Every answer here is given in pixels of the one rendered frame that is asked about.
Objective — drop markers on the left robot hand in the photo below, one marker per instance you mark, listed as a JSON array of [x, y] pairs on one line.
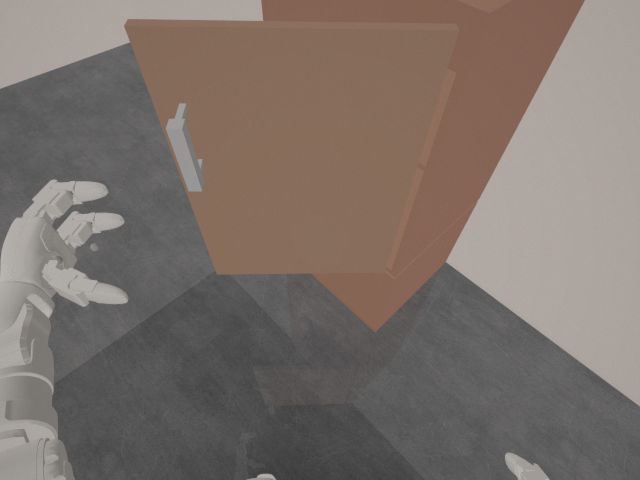
[[32, 243]]

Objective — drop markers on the left robot forearm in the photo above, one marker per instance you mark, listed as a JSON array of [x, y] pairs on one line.
[[26, 365]]

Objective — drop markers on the cupboard door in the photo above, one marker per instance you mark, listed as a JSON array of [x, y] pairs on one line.
[[310, 132]]

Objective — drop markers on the handle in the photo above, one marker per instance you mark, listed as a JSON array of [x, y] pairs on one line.
[[180, 139]]

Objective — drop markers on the right robot hand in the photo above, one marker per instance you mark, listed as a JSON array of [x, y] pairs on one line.
[[523, 469]]

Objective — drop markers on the left robot upper arm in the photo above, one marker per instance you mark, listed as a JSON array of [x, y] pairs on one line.
[[41, 459]]

